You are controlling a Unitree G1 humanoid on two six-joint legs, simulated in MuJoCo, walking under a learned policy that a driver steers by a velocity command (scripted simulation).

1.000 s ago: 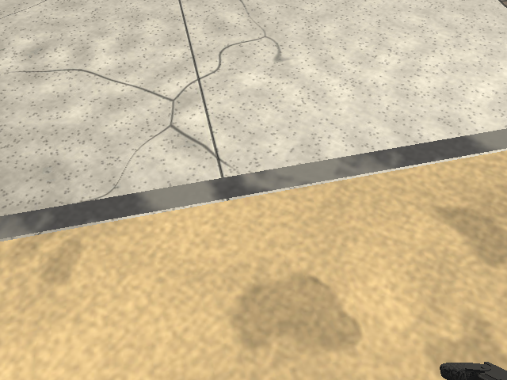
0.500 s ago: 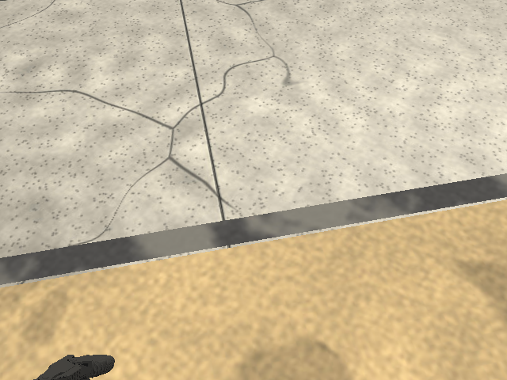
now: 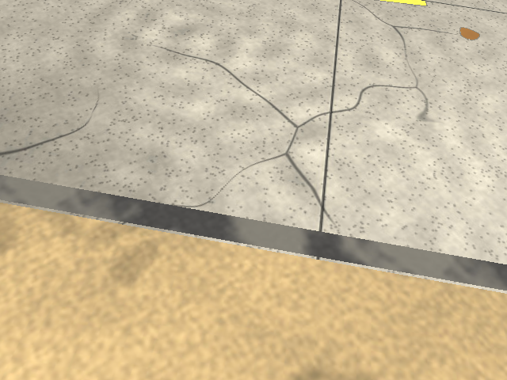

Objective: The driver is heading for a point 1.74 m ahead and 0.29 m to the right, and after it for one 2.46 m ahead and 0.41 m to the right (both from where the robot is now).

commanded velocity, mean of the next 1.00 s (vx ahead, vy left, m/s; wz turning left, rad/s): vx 0.12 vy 0.00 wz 0.08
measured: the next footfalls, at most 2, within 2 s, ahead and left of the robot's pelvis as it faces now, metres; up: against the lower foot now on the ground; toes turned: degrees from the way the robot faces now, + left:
right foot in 0.28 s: +0.05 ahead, -0.14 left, +0.00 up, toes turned +2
right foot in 1.26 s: +0.43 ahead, -0.14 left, +0.00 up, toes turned -8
